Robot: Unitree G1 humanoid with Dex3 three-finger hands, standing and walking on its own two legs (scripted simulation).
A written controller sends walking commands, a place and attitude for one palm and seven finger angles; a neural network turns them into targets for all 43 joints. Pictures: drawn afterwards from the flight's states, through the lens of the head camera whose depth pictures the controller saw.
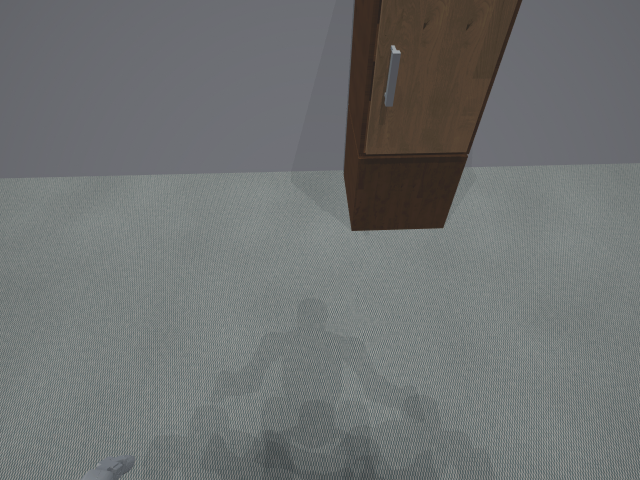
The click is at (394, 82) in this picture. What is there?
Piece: cupboard door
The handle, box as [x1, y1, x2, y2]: [384, 45, 400, 106]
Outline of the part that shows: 394,45 391,45 392,51 386,92 384,94 386,106 392,106 400,55 399,50 396,50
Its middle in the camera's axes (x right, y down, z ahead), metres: +0.21 -0.49 +1.16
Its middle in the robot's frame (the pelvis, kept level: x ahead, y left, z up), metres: +1.20 -0.15 -0.04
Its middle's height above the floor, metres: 0.72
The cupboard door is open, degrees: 0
